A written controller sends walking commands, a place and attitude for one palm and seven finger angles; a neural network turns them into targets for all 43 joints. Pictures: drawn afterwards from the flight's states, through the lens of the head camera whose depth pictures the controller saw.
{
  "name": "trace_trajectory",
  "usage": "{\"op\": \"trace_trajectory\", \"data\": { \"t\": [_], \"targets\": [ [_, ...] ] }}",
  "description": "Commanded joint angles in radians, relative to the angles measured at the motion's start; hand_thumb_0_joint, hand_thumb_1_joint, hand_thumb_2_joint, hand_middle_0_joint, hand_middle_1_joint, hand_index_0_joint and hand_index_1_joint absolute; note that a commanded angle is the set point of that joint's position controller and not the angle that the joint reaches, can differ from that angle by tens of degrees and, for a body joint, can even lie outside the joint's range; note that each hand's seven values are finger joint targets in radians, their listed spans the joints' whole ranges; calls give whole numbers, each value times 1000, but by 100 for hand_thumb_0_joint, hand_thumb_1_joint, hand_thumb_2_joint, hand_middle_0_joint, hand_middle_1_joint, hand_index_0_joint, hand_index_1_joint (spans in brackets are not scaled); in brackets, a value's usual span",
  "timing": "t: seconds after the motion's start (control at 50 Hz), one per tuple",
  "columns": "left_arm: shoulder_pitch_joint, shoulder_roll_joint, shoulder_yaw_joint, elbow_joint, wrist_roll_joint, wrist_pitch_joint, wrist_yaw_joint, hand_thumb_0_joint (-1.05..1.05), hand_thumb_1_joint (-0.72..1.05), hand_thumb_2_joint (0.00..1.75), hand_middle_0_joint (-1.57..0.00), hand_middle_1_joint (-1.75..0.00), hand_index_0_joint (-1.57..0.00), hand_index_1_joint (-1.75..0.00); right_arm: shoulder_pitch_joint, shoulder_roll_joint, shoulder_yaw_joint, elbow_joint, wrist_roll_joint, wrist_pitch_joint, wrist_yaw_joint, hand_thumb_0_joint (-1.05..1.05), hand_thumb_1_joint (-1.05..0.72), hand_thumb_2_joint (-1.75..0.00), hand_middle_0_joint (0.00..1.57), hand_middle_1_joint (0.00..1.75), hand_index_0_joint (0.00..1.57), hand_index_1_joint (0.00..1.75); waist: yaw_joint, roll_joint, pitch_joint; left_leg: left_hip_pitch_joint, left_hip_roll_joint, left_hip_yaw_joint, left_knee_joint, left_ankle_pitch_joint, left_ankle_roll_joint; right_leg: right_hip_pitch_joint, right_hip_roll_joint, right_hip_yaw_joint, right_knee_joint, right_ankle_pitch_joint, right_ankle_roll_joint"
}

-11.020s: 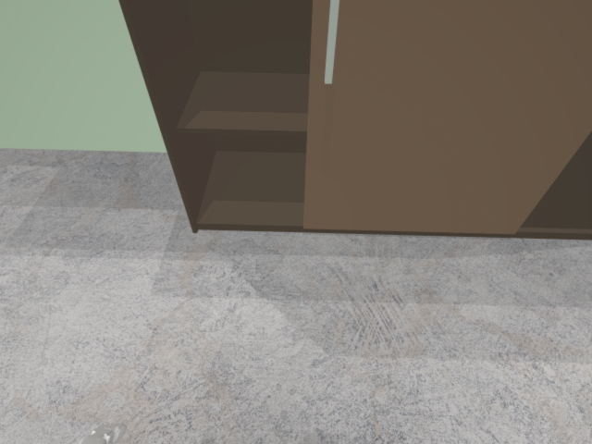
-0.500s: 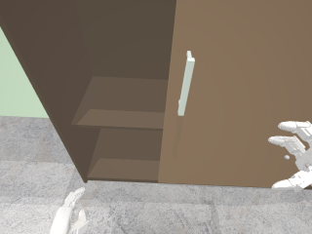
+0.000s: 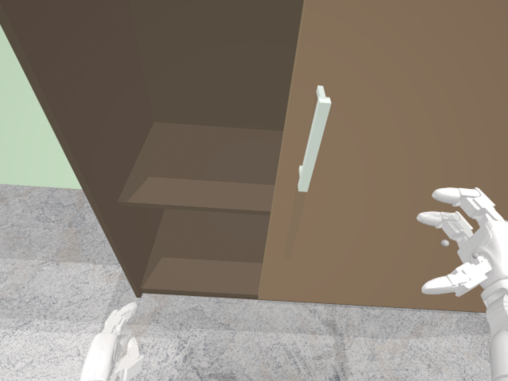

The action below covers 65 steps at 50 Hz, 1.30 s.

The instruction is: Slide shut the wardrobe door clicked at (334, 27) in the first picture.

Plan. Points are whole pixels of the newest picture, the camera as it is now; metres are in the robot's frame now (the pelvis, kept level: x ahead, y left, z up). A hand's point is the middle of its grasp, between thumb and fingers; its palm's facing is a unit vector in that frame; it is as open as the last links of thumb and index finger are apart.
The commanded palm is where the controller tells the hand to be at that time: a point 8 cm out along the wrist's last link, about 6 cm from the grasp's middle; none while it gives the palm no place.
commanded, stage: move the hooked fingers beside the handle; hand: right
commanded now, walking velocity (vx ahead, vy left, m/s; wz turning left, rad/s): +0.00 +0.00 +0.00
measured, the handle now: (311, 142) +0.54 -0.08 +0.10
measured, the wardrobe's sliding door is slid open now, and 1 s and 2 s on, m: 0.47 0.47 0.47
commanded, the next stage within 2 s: none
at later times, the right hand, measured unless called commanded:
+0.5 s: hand (404, 203) +0.38 -0.22 +0.12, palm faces +0.00 +1.00 -0.01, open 14.0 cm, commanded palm +0.36 -0.27 +0.12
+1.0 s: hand (375, 176) +0.43 -0.18 +0.12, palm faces +0.00 +1.00 +0.00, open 14.0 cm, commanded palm +0.42 -0.23 +0.12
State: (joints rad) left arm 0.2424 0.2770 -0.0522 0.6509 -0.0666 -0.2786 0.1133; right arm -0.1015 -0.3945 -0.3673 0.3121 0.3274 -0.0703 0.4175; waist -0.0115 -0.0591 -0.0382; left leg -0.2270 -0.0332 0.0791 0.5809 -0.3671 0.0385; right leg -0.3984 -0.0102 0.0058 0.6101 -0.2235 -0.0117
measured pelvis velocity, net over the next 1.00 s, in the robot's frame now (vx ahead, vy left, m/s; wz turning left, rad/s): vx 0.01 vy -0.02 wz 0.03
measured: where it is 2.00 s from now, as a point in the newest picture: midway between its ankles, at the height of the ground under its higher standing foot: outside the picture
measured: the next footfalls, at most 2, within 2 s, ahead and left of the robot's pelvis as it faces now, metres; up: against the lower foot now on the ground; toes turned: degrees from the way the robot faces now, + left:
none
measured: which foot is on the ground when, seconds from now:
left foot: down 0.00-1.00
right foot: down 0.00-1.00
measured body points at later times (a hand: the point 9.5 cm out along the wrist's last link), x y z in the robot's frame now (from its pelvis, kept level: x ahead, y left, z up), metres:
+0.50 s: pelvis +0.01 -0.01 +0.00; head +0.02 +0.00 +0.45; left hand +0.13 +0.25 -0.10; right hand +0.37 -0.27 +0.12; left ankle -0.04 +0.09 -0.73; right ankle +0.06 -0.11 -0.73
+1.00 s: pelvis +0.01 -0.02 +0.00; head +0.03 -0.02 +0.44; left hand +0.09 +0.24 -0.11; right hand +0.43 -0.24 +0.12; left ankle -0.04 +0.09 -0.73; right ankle +0.06 -0.11 -0.73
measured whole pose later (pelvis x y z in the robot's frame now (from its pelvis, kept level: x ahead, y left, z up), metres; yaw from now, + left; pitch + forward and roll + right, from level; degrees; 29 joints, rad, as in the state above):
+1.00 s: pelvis +0.01 -0.02 +0.00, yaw +2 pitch +5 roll +1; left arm 0.32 0.26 -0.02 0.67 -0.05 -0.09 0.04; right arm -0.57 -0.32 -0.24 0.73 0.19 -0.15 0.16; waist 0.06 -0.03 -0.05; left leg -0.34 -0.02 0.04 0.63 -0.39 0.01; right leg -0.50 -0.01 -0.03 0.66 -0.26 -0.04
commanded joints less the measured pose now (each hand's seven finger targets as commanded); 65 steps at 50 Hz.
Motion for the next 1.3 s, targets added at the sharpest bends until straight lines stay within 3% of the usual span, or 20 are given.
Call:
{"op": "trace_trajectory", "data": {
  "t": [0.0,0.04,0.06,0.1,0.18,0.26,0.46,0.5,0.54,0.62,0.64,0.7,0.76,0.86,0.9,0.94,0.96,1.08,1.24,1.28],
  "targets": [
    [-74,117,51,-149,-2,-45,8,0,90,90,-20,-30,-20,-30,-299,-279,-109,-191,9,-69,-37,0,50,-30,30,120,30,120,4,12,-195,-115,21,-56,-118,266,-36,240,17,23,-55,115,-41],
    [-77,113,50,-154,-4,-37,5,0,90,90,-20,-30,-20,-30,-316,-259,-89,-179,3,-67,-44,0,50,-30,30,120,30,120,5,-13,-181,-125,21,-56,-115,271,-34,241,17,20,-57,117,-39],
    [-69,114,48,-150,-2,-30,4,0,90,90,-20,-30,-20,-30,-333,-237,-64,-160,3,-63,-48,0,50,-30,30,120,30,120,12,31,-167,-122,21,-56,-120,264,-37,222,17,18,-55,107,-41],
    [-67,119,50,-147,-5,-21,5,0,90,90,-20,-30,-20,-30,-379,-244,-64,-120,-4,-57,-55,0,50,-30,30,120,30,120,21,31,-157,-142,21,-61,-120,252,-38,215,18,19,-56,91,-41],
    [-58,115,54,-151,-3,-9,-1,0,90,90,-20,-30,-20,-30,-446,-214,-23,-145,-20,-69,-75,0,50,-30,30,120,30,120,28,1,-213,-134,21,-61,-110,274,-35,247,18,17,-48,116,-42],
    [-40,118,57,-145,2,9,-7,0,90,90,-20,-30,-20,-30,-440,-228,-41,-104,-27,-72,-91,0,50,-30,30,120,30,120,19,17,-224,-116,19,-58,-99,319,-33,238,16,13,-41,153,-41],
    [-3,128,63,-122,5,59,-12,0,90,90,-20,-30,-20,-30,-623,-239,-22,25,-62,-81,-143,0,50,-30,30,120,30,120,45,36,-231,-146,15,-62,-91,288,-29,221,10,16,-33,136,-40],
    [0,123,65,-128,2,65,-17,0,90,90,-20,-30,-20,-30,-673,-209,11,8,-72,-98,-146,0,50,-30,30,120,30,120,51,-25,-271,-157,14,-59,-78,303,-26,257,9,17,-29,157,-36],
    [12,124,66,-120,3,72,-20,0,90,90,-20,-30,-20,-30,-702,-191,28,49,-75,-101,-154,0,50,-30,30,120,30,120,62,-16,-265,-179,10,-52,-75,291,-24,270,4,26,-27,157,-33],
    [31,129,72,-114,6,92,-30,0,90,90,-20,-30,-20,-30,-712,-193,15,99,-80,-105,-176,0,50,-30,30,120,30,120,57,27,-289,-165,10,-50,-64,329,-25,258,4,25,-20,185,-34],
    [32,129,72,-118,5,97,-33,0,90,90,-20,-30,-20,-30,-723,-184,29,99,-87,-107,-178,0,50,-30,30,120,30,120,55,-3,-288,-171,10,-49,-58,322,-23,259,3,25,-21,187,-30],
    [44,132,76,-117,9,115,-41,0,90,90,-20,-30,-20,-30,-737,-210,1,123,-99,-112,-203,0,50,-30,30,120,30,120,51,12,-296,-165,9,-51,-54,331,-23,245,3,24,-15,194,-33],
    [48,129,76,-116,11,127,-47,0,90,90,-20,-30,-20,-30,-779,-162,46,118,-106,-124,-216,0,50,-30,30,120,30,120,64,20,-296,-173,7,-50,-53,340,-21,257,-1,26,-9,213,-35],
    [62,131,80,-97,10,143,-52,0,90,90,-20,-30,-20,-30,-866,-161,53,164,-120,-143,-244,0,50,-30,30,120,30,120,80,16,-269,-211,4,-47,-51,285,-18,247,-6,35,-8,174,-31],
    [69,130,84,-99,11,147,-56,0,90,90,-20,-30,-20,-30,-892,-129,84,160,-129,-151,-255,0,50,-30,30,120,30,120,85,-7,-309,-233,2,-45,-43,271,-18,282,-8,42,-7,175,-26],
    [75,129,84,-88,12,149,-59,0,90,90,-20,-30,-20,-30,-941,-86,123,195,-134,-156,-269,0,50,-30,30,120,30,120,98,-22,-292,-273,0,-38,-42,231,-16,291,-13,55,-11,153,-20],
    [83,128,84,-76,14,152,-62,0,90,90,-20,-30,-20,-30,-972,-62,144,224,-139,-158,-277,0,50,-30,30,120,30,120,108,10,-277,-277,-1,-36,-44,223,-15,276,-13,55,-5,145,-24],
    [120,139,83,-55,24,170,-70,0,90,90,-20,-30,-20,-30,-1071,-162,53,382,-169,-188,-329,0,50,-30,30,120,30,120,103,38,-297,-275,1,-53,-28,209,-19,205,-7,40,9,104,-28],
    [179,141,90,-37,35,186,-85,0,90,90,-20,-30,-20,-30,-1210,-151,69,521,-194,-252,-329,0,50,-30,30,120,30,120,138,-5,-357,-327,-8,-58,6,226,-20,200,-8,34,53,123,-27],
    [200,147,93,-32,38,192,-90,0,90,90,-20,-30,-20,-30,-1207,-163,52,577,-200,-248,-330,0,50,-30,30,120,30,120,139,44,-343,-326,-11,-58,10,231,-23,157,-8,30,60,118,-32]
  ]
}}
